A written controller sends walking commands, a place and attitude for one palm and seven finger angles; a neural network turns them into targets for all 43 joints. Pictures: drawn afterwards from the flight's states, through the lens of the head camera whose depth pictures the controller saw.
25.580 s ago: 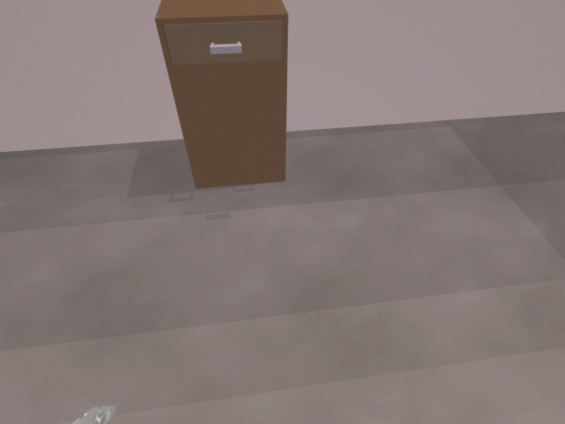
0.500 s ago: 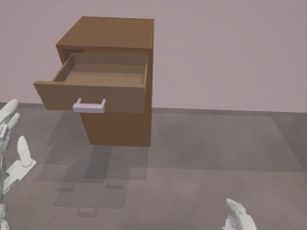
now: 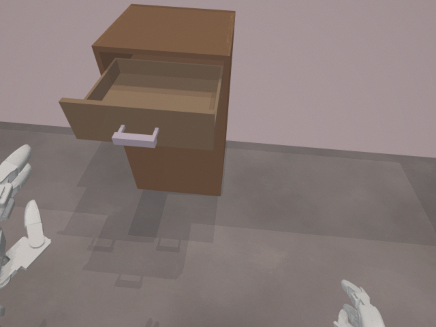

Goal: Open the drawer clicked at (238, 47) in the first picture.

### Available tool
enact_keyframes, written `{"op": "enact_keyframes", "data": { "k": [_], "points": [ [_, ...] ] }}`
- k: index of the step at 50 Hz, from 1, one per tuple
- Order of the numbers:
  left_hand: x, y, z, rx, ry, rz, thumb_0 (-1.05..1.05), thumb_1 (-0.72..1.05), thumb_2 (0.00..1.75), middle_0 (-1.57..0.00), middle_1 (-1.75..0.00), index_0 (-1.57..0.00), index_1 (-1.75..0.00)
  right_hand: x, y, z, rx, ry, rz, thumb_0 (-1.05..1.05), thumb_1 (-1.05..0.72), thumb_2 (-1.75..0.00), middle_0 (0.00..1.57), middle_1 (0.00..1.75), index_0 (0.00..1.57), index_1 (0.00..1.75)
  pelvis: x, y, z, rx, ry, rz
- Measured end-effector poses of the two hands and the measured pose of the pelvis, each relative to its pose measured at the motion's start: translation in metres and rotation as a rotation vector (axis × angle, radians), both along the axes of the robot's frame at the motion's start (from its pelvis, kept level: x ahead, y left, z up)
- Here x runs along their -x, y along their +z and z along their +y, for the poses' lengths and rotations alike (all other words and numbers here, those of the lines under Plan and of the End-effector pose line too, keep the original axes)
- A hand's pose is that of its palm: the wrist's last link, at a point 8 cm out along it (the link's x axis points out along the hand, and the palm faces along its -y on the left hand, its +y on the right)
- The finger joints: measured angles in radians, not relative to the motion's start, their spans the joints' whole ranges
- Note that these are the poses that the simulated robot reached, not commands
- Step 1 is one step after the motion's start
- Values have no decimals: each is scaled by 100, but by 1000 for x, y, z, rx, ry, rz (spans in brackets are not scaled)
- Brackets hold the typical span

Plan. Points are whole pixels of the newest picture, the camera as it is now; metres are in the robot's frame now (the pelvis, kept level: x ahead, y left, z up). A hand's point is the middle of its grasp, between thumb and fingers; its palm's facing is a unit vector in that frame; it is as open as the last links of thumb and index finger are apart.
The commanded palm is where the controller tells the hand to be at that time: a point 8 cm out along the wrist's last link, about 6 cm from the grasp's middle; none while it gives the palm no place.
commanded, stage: stop stepping back and stand still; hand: left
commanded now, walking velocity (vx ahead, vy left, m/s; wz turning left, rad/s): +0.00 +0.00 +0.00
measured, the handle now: (137, 134) +0.61 +0.26 -0.03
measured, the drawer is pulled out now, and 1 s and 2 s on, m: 0.30 0.30 0.30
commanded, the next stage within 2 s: let the arm hang, fingers relaxed in 0.92 s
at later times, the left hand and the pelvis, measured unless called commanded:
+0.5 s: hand (33, 224) +0.21 +0.26 +0.16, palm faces +0.31 -0.83 -0.46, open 7.4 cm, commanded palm +0.15 +0.30 +0.18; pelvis +0.01 +0.02 +0.00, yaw -1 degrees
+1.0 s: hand (20, 242) +0.19 +0.26 +0.16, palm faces +0.33 -0.84 -0.43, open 7.4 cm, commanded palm none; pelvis -0.01 +0.03 +0.01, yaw -2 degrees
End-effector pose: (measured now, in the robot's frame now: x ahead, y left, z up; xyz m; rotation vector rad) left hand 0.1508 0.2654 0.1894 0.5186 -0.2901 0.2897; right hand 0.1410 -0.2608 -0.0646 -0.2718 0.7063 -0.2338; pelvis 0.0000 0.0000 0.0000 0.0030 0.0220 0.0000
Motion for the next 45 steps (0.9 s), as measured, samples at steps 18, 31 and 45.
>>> {"op": "enact_keyframes", "data": {
  "k": [18, 31, 45],
  "points": [
    [-29, -12, 21, 29, 1, 87, 1, 89, 89, -22, -30, -21, -30, -34, -4, 57, -107, 69, 10, 1, -91, -90, 20, 30, 21, 30, -17, 3, 17, 9, -22, -3],
    [-22, -14, 35, 39, 7, 102, 1, 89, 89, -22, -30, -21, -30, -20, 0, 54, -74, 34, 22, 1, -91, -90, 20, 30, 21, 29, -9, 5, 28, 13, -27, -2],
    [-6, -11, 38, 41, 19, 79, 1, 89, 89, -22, -30, -21, -30, -7, 1, 57, -67, 44, 14, 1, -91, -90, 20, 30, 21, 29, 3, 6, 31, 16, -26, -9]
  ]
}}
